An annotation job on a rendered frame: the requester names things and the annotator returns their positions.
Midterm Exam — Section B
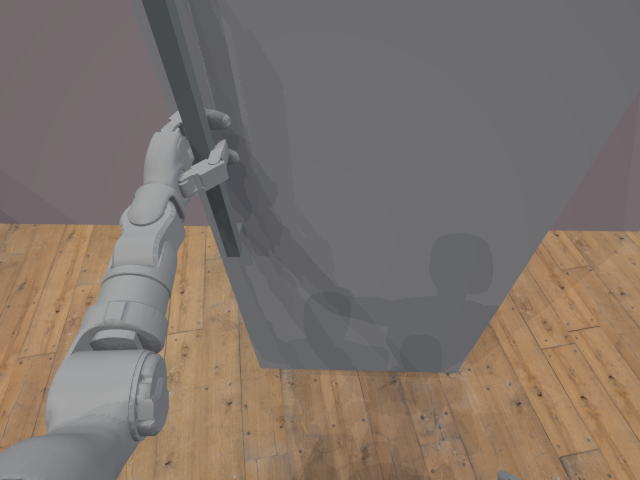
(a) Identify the left robot hand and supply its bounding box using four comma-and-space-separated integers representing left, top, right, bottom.
143, 108, 240, 206

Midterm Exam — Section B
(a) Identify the fridge door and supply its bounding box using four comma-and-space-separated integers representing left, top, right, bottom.
130, 0, 640, 373

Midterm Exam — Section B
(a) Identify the left robot upper arm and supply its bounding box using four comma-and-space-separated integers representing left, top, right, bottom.
0, 349, 169, 480

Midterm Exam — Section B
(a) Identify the handle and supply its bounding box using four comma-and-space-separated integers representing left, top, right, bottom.
142, 0, 243, 257

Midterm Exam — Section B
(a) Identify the robot left forearm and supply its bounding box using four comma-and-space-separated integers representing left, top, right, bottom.
45, 183, 186, 432

